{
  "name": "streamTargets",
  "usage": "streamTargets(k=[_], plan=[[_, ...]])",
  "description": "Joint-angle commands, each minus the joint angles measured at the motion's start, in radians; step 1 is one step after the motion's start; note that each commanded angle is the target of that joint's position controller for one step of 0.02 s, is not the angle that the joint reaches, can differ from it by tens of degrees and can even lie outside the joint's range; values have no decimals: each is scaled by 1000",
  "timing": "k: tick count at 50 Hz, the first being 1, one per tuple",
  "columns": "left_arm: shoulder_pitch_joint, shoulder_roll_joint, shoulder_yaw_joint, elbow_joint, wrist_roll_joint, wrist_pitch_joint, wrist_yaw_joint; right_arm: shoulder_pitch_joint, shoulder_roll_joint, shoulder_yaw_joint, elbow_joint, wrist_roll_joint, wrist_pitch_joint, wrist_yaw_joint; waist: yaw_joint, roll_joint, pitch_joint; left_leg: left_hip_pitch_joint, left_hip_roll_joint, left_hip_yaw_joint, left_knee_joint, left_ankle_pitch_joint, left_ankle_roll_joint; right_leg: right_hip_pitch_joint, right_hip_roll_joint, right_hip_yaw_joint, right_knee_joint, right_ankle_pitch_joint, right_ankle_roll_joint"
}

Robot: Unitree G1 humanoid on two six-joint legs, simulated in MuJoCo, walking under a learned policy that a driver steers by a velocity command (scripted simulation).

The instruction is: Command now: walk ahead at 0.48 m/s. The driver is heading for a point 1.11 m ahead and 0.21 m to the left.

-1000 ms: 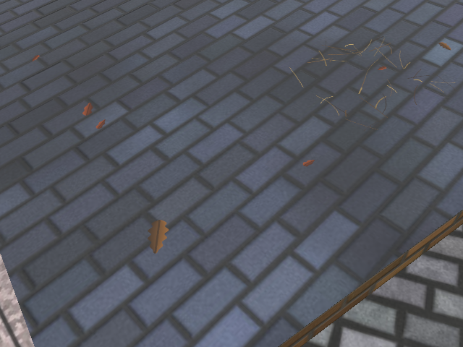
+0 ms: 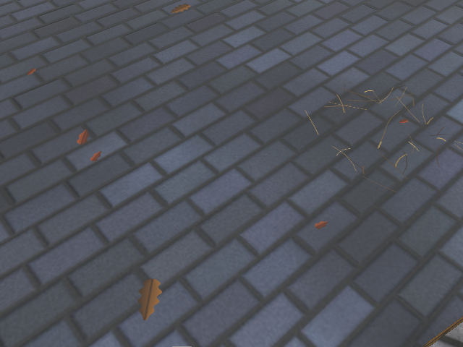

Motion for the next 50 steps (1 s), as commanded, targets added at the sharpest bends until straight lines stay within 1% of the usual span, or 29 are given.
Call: streamTargets(k=[1,4,5,6,8,9,10,11,12,13,14,15,16,17,20,21,23,28,33,37,39,40,41,42,43,44,45,46,50], plan=[[31,113,1,13,-15,-13,5,-344,60,68,-263,3,-19,-7,-30,10,219,-450,37,10,4,-59,33,-57,-333,173,-193,-46,-127],[-34,122,-9,0,-60,3,29,-257,45,81,-286,-12,6,26,-68,18,140,142,56,100,-470,221,36,-306,-264,34,-373,393,-125],[-94,148,-9,-40,-70,2,19,-146,36,73,-242,0,12,29,-101,2,58,391,6,162,-578,283,46,-348,-236,-46,-311,784,-125],[-63,202,4,-40,-83,0,15,-76,19,63,-213,-2,17,24,-121,-90,-57,538,-56,199,-600,275,50,-250,-264,-53,-176,1268,-132],[-55,285,41,-40,-77,5,9,166,-52,20,-137,4,1,17,-238,-192,-220,720,-134,167,-824,231,63,-29,-295,-38,239,1678,-91],[-62,274,52,-53,-64,6,-3,264,-116,-9,-97,-8,-9,18,-271,-188,-275,848,-118,33,-970,154,85,-53,-262,-15,517,1540,-63],[-23,124,31,-108,-71,-7,-31,345,-258,-50,-43,-30,-20,13,-210,147,-310,1036,176,-559,-1255,173,184,-388,-70,29,988,528,-7],[-29,103,43,-135,-35,-22,-56,349,-318,-79,-9,3,-4,4,-186,240,-390,1034,264,-1022,-1625,195,167,-547,66,212,1311,97,-8],[-24,54,39,-177,-30,-18,-61,192,-278,-74,-20,6,-13,13,-65,117,-272,935,294,-974,-1623,-33,153,-657,17,264,1417,124,-19],[-147,11,16,-181,-90,-18,-54,144,-114,-15,-50,12,-61,38,-109,39,-157,799,294,-843,-1662,-41,141,-707,-8,235,1460,92,-35],[-217,11,9,-240,-83,-10,-37,114,-38,1,-1,3,-94,59,-56,-46,-51,655,256,-677,-1624,-2,98,-740,-69,200,1428,130,-61],[-242,37,14,-250,-70,3,-20,105,20,12,44,-14,-113,73,-21,-46,-29,568,194,-473,-1571,172,72,-694,-123,207,1398,145,-90],[-203,26,8,-263,-76,22,-16,118,45,19,80,-35,-113,80,17,40,-28,522,200,-452,-1603,139,100,-702,-116,183,1476,126,-90],[-192,37,6,-273,-75,35,-10,131,54,23,99,-22,-123,78,25,53,0,521,188,-416,-1640,162,106,-744,-122,192,1491,123,-101],[-251,-8,-23,-306,-65,34,-12,223,36,25,169,6,-126,74,37,-8,56,598,113,-192,-1646,383,36,-922,-92,239,1398,228,-129],[-277,19,-24,-325,-69,38,-16,200,-16,19,148,9,-123,71,46,6,62,596,88,-128,-1711,382,41,-922,-90,184,1230,252,-104],[-373,55,-20,-348,-50,33,-19,257,-23,21,142,12,-126,43,-6,4,16,631,49,-32,-1776,539,42,-822,-85,84,981,374,-50],[-596,39,-12,-394,-68,16,-39,409,-108,8,173,25,-127,-11,-104,34,5,1006,102,-64,-1825,796,-2,-868,-121,3,560,465,21],[-724,41,-2,-430,-84,6,-68,479,-131,-6,185,21,-91,-15,-135,72,71,1236,163,-63,-1786,967,-1,-871,-93,-23,320,363,12],[-685,84,19,-424,-78,-10,-81,436,-179,-23,172,12,-75,-24,-63,134,31,1278,181,-44,-1636,1447,8,-650,-21,-65,243,253,-46],[-467,154,53,-360,-72,-8,-68,371,-208,-35,149,8,-68,-23,55,155,-72,1243,165,-31,-1403,1596,1,-385,5,-68,176,287,-95],[-272,194,72,-309,-59,-5,-49,313,-209,-33,123,6,-77,-13,144,160,-174,1025,143,-32,-1209,1447,3,-47,-80,23,213,348,-147],[-95,285,96,-277,-25,3,-32,352,-118,-7,89,-5,-98,2,144,-52,-335,607,-6,2,-818,871,-48,399,-355,387,263,349,-286],[-117,233,80,-270,-25,8,-25,427,-64,13,106,11,-125,17,91,-205,-425,373,-129,-131,-548,79,-67,511,-497,775,134,282,-409],[-192,160,65,-274,-47,13,-17,321,-174,-19,80,43,-145,26,92,-127,-266,297,-56,-200,-505,128,-41,354,-429,642,71,193,-337],[-270,127,54,-284,-53,9,-18,224,-193,-24,39,63,-152,26,54,-78,-134,288,-10,-163,-543,219,-37,178,-386,477,23,214,-287],[-314,95,42,-283,-49,1,-27,185,-177,-25,31,57,-150,19,11,0,-57,300,23,-120,-600,273,-40,44,-342,382,-23,272,-253],[-337,69,31,-284,-40,-5,-33,191,-166,-30,27,43,-137,14,-28,14,-21,340,55,-112,-642,320,-45,-59,-304,311,-58,306,-226],[-315,125,43,-252,-44,-20,-40,184,-111,-20,-1,26,-99,12,-84,-43,40,368,113,-84,-804,384,-88,-267,-257,184,-126,370,-210]])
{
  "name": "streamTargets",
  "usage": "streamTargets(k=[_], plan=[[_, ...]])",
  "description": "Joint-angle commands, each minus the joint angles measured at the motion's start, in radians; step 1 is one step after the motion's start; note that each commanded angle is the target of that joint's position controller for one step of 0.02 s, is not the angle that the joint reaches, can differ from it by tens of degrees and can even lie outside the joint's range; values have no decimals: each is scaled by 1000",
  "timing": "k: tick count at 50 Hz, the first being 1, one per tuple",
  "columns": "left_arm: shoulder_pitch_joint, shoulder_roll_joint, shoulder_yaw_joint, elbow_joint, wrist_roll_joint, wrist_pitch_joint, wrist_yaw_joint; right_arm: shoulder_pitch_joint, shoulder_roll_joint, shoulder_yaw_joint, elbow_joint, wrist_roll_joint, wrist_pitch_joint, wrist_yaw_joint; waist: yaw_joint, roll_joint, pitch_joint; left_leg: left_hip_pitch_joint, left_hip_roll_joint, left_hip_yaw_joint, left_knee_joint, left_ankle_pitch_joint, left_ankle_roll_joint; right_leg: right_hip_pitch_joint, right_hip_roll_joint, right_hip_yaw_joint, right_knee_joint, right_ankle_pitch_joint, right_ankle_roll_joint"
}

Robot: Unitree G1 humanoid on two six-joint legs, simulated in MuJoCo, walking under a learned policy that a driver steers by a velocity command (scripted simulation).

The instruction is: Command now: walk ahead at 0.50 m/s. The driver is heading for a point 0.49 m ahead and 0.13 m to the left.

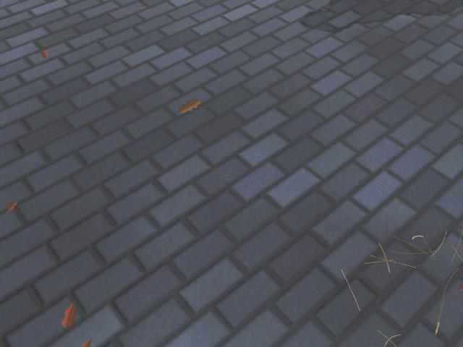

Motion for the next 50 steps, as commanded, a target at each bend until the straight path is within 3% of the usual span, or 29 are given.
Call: streamTargets(k=[1,5,9,12,13,14,15,16,17,18,19,21,22,24,26,29,34,36,37,38,39,40,41,42,44,47,48,49,50], plan=[[-57,106,15,-64,-1,-30,4,20,-28,-2,-64,-18,12,-6,-58,-66,38,-78,62,10,-132,111,-35,-78,-267,198,-194,250,-195],[49,148,24,-36,-15,-24,23,-171,-4,12,-114,-16,4,6,14,-67,36,32,4,70,-511,379,-34,-72,-213,113,-189,247,-134],[129,159,32,-2,-31,-3,31,-289,-30,7,-160,0,2,25,49,-91,51,-24,-16,45,-663,373,-14,144,-291,158,-129,204,-115],[123,171,42,4,-25,18,40,-261,-67,-10,-167,-3,-5,39,7,-112,22,37,-42,51,-714,255,31,253,-334,174,-35,342,-84],[102,177,44,-2,-22,24,42,-188,-95,-24,-146,-7,-6,38,-39,-123,-21,146,-72,78,-733,236,52,256,-311,152,54,484,-64],[95,157,37,-9,-14,29,44,-30,-139,-49,-99,-9,-5,31,-109,-114,-115,362,-82,86,-722,253,83,198,-263,115,230,554,-38],[101,121,22,-40,6,29,49,164,-216,-71,-61,-23,-2,22,-169,-4,-271,679,94,-104,-670,325,147,-11,-199,63,543,298,-3],[251,-8,-15,-37,-5,8,35,215,-267,-83,-37,-21,5,30,-103,278,-409,1022,299,-578,-786,107,316,-424,-25,78,895,-339,63],[199,92,8,-23,-23,-12,30,224,-176,-62,-48,-12,12,27,-143,184,-404,1023,279,-675,-872,-38,286,-544,-61,207,1021,-409,51],[89,145,23,-59,-43,-23,29,143,-140,-52,-58,-7,11,20,-138,121,-245,887,251,-521,-890,-23,241,-617,-108,188,1043,-328,42],[5,142,23,-81,-33,-23,39,59,-119,-43,-71,-14,12,20,-104,8,-136,705,204,-391,-920,103,204,-575,-161,151,993,-231,35],[29,120,30,-86,-14,-8,48,-8,-79,-35,-72,-34,-2,26,-26,41,-82,493,167,-280,-971,267,218,-457,-219,161,914,-156,40],[48,106,31,-82,-14,5,50,-19,-59,-31,-66,-33,-7,31,-6,52,-65,442,146,-225,-992,361,218,-415,-218,157,884,-152,46],[49,80,29,-83,-10,20,56,-13,-74,-34,-46,-31,-13,28,18,25,-43,391,133,-126,-996,632,224,-393,-211,138,803,-145,66],[-1,56,21,-103,3,24,58,-1,-99,-40,-28,-33,-9,15,20,19,-39,382,115,-46,-987,804,214,-392,-207,125,663,-63,85],[-86,33,8,-115,2,25,52,16,-117,-43,-9,-27,10,0,-9,36,-58,375,64,45,-975,818,172,-303,-172,92,440,111,85],[-186,71,15,-141,3,29,42,55,-125,-43,38,-14,34,-6,-45,51,-65,482,98,9,-901,716,157,-258,-135,101,269,141,65],[-154,83,21,-131,11,21,37,31,-118,-40,44,-3,43,-10,-11,44,-76,499,85,-3,-813,652,125,-177,-115,86,149,178,35],[-112,111,32,-113,18,17,41,57,-103,-36,52,-5,43,-11,-3,17,-99,489,38,4,-747,596,88,-75,-117,93,79,336,13],[-70,181,47,-108,29,17,50,103,-78,-27,48,-29,32,-11,-24,-61,-167,397,-27,37,-644,439,41,108,-226,187,149,734,-35],[-46,164,41,-99,31,28,56,221,-9,-7,77,-37,22,-8,-59,-194,-266,224,-89,60,-506,97,-20,328,-375,324,206,905,-178],[-21,81,23,-87,17,42,54,183,-26,-7,84,-29,33,-9,-13,-233,-301,190,-100,42,-417,-212,-49,312,-430,411,158,803,-239],[-39,53,10,-84,14,48,49,118,-61,-17,63,-15,53,-10,-5,-224,-254,148,-85,17,-361,-366,-61,246,-423,435,109,611,-234],[-73,66,11,-87,18,51,47,79,-66,-21,57,-10,77,-18,-8,-187,-209,133,-67,4,-319,-381,-67,172,-409,440,71,427,-208],[-187,108,22,-106,18,56,53,67,-70,-29,61,-20,115,-32,-48,-163,-128,200,-35,-1,-373,-269,-75,-23,-371,392,-6,161,-150],[-266,88,21,-102,14,74,60,129,-14,-20,111,-29,123,-37,-100,-171,-103,422,-72,66,-616,27,-60,-195,-260,243,-22,-25,-80],[-240,72,18,-85,6,75,59,132,-14,-21,121,-37,124,-33,-96,-164,-102,462,-85,80,-673,87,-50,-203,-231,213,-14,-126,-52],[-205,52,13,-64,2,74,58,118,-32,-23,116,-50,126,-30,-83,-134,-79,466,-63,59,-720,112,-33,-212,-206,194,-8,-247,-9],[-180,49,12,-50,7,75,57,89,-62,-25,98,-51,127,-33,-56,-98,-32,428,-15,12,-782,48,-8,-218,-181,180,14,-328,26]])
